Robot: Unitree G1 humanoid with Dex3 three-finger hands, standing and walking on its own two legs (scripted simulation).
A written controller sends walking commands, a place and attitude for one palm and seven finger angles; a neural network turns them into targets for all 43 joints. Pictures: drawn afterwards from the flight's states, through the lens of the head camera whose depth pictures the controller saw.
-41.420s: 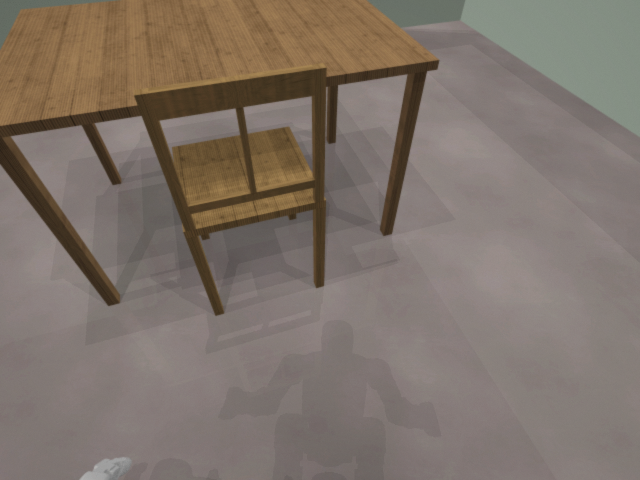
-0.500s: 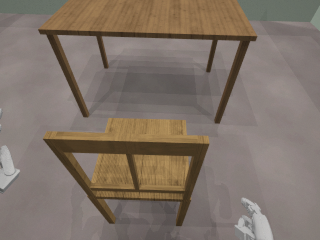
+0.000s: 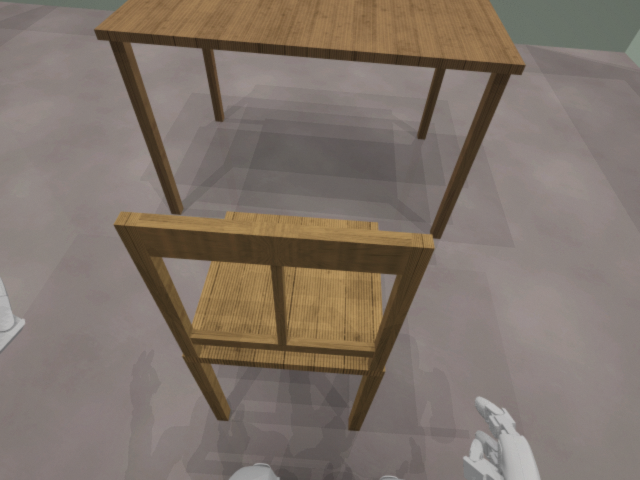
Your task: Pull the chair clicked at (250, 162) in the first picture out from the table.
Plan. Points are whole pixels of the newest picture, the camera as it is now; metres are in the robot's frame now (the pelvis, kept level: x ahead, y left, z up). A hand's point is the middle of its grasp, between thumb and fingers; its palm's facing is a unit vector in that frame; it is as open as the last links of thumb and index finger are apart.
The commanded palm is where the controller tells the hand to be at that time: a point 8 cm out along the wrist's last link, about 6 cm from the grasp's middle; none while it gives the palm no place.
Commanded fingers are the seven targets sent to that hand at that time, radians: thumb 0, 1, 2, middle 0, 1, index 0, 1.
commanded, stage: step back with the hand held close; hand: left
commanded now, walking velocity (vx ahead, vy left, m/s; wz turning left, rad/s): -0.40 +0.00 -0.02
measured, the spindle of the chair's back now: (280, 305) +0.39 +0.09 -0.09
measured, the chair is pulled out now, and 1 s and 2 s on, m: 0.63 0.63 0.63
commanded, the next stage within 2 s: stop stepping back and stand still in 0.52 s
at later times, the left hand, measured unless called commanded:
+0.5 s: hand (28, 353) +0.17 +0.23 +0.20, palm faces +0.38 -0.80 -0.46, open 7.4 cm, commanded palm +0.10 +0.28 +0.20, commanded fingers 0.00 0.90 0.90 -0.20 -0.30 -0.20 -0.30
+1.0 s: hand out of the picture +0.06 +0.20 +0.18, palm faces +0.39 -0.81 -0.43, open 7.4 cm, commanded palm +0.01 +0.25 +0.20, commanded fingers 0.00 0.90 0.90 -0.20 -0.30 -0.20 -0.30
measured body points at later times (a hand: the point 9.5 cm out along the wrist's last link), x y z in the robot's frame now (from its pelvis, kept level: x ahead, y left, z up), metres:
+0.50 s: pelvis -0.05 -0.02 +0.02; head +0.00 +0.01 +0.46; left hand +0.14 +0.27 +0.23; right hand +0.12 -0.23 -0.06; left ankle +0.02 +0.11 -0.72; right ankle -0.12 -0.16 -0.69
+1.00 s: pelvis -0.14 -0.05 +0.02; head -0.15 -0.04 +0.47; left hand +0.03 +0.24 +0.21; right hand +0.01 -0.31 -0.05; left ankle -0.13 +0.07 -0.72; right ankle -0.14 -0.17 -0.72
